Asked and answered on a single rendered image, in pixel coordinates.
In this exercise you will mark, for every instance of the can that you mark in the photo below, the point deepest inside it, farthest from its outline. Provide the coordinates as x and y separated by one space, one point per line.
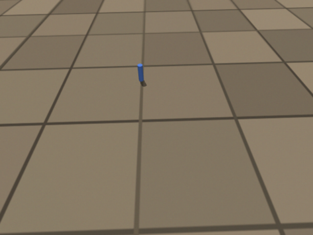
140 72

